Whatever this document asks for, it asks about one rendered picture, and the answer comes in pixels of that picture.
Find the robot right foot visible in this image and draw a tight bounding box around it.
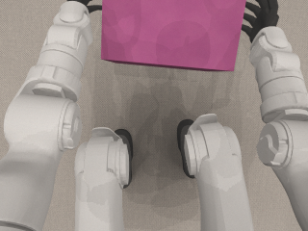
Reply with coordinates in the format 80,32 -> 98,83
177,119 -> 195,179

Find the left robot thigh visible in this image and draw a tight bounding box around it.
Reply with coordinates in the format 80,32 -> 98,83
74,136 -> 129,231

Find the left robot upper arm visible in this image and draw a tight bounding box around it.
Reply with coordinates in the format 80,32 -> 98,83
0,93 -> 83,231

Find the robot right forearm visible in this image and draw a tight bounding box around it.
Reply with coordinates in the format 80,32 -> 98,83
248,26 -> 308,124

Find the robot left forearm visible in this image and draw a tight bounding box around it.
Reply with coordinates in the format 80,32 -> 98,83
3,1 -> 93,142

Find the right robot upper arm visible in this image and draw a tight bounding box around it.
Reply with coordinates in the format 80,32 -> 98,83
256,119 -> 308,231

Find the right robot hand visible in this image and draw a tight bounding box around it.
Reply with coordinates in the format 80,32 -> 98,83
241,0 -> 279,43

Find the carton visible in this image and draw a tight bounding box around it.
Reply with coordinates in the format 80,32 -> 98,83
101,0 -> 246,72

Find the left robot hand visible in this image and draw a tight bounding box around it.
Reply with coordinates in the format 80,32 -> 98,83
66,0 -> 102,13

